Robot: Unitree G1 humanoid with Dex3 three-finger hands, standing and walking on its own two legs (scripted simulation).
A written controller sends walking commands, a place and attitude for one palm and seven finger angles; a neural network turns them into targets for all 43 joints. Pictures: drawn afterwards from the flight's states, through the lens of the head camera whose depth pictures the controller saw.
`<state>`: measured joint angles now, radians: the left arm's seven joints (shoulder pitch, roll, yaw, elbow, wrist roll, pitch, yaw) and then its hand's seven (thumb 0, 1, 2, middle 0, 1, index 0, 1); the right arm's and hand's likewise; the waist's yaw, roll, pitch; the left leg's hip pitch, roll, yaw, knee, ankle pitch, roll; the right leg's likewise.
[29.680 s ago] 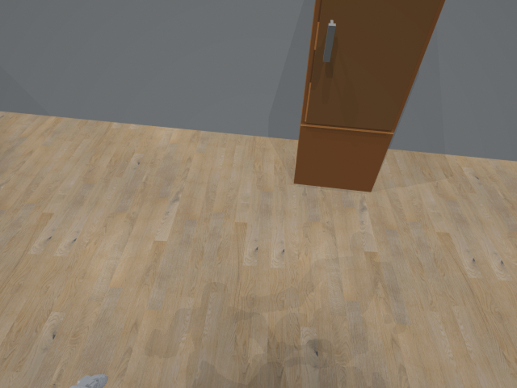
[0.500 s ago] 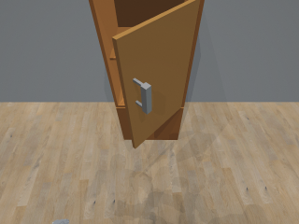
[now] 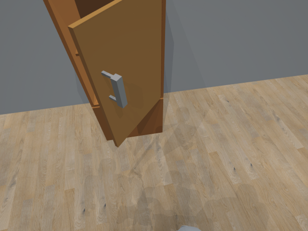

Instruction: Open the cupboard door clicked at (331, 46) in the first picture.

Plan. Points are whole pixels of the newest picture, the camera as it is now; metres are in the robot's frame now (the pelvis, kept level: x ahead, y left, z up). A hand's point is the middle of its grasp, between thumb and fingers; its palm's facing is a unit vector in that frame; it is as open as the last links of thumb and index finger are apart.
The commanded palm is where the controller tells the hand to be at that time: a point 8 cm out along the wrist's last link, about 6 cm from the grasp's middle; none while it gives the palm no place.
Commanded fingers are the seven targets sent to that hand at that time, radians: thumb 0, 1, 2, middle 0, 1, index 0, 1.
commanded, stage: walk to a spot facing it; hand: left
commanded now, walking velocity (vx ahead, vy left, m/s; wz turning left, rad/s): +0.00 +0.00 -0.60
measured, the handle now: (114, 89) +0.52 +0.17 +0.04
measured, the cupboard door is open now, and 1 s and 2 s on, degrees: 47 47 47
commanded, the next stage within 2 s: none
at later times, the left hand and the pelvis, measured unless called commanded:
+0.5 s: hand out of the picture +0.09 +0.20 -0.17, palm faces -0.19 -0.95 -0.23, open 7.4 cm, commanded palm none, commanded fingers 0.00 0.90 0.90 -0.20 -0.30 -0.20 -0.30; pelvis -0.01 +0.01 +0.00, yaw -16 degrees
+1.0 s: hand (123, 216) +0.18 +0.12 -0.17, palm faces -0.57 -0.79 -0.24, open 7.4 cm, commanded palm none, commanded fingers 0.00 0.90 0.90 -0.20 -0.30 -0.20 -0.30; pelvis -0.01 -0.01 +0.00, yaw -36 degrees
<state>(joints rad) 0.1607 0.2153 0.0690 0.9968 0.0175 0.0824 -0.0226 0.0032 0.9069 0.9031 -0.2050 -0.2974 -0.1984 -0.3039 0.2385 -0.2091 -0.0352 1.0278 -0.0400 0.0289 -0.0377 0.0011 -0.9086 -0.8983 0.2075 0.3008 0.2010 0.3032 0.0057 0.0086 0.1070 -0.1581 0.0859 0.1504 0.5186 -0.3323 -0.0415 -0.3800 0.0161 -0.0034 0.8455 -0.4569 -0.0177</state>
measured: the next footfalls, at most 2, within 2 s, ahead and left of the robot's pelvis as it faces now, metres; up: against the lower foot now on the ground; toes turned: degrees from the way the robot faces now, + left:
left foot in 0.48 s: +0.06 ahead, +0.13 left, +0.00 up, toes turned -18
right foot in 0.78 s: -0.03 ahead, -0.16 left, +0.00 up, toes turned -29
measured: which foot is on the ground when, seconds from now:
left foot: down 0.00-0.04, up 0.06-0.46, down 0.48-0.76, up 0.78-1.00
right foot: down 0.00-0.46, up 0.48-0.76, down 0.78-1.00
